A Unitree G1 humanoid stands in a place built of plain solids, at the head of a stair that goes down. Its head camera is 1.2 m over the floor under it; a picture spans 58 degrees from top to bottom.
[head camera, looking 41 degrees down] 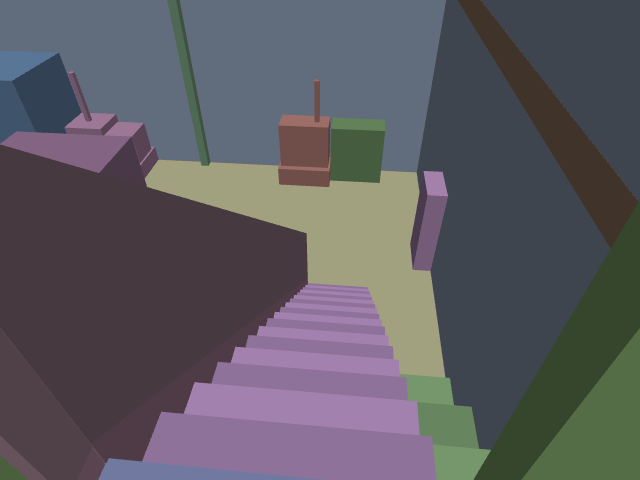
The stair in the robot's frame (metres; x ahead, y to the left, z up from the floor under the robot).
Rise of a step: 0.21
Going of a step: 0.24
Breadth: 0.92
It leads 5 degrees to the right of straight ahead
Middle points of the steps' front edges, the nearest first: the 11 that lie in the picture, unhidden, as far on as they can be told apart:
0.69 0.09 -0.21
0.93 0.07 -0.42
1.17 0.04 -0.64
1.40 0.02 -0.85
1.64 0.00 -1.06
1.88 -0.02 -1.27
2.12 -0.04 -1.49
2.36 -0.07 -1.70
2.60 -0.09 -1.91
2.83 -0.11 -2.13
3.07 -0.13 -2.34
